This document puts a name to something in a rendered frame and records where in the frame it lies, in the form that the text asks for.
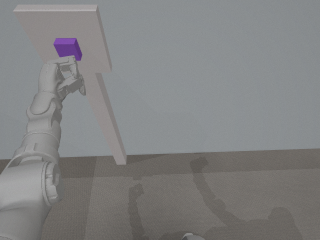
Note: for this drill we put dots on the button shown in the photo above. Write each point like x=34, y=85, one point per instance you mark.
x=68, y=47

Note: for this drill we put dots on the robot left forearm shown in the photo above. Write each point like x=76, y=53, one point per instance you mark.
x=41, y=139

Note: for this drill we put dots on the right robot shin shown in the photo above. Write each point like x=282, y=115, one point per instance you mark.
x=187, y=234

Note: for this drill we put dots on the left robot hand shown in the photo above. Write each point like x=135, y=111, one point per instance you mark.
x=51, y=79

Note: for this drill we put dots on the left robot upper arm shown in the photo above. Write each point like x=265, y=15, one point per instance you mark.
x=27, y=194

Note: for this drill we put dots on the panel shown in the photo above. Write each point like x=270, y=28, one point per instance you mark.
x=43, y=23

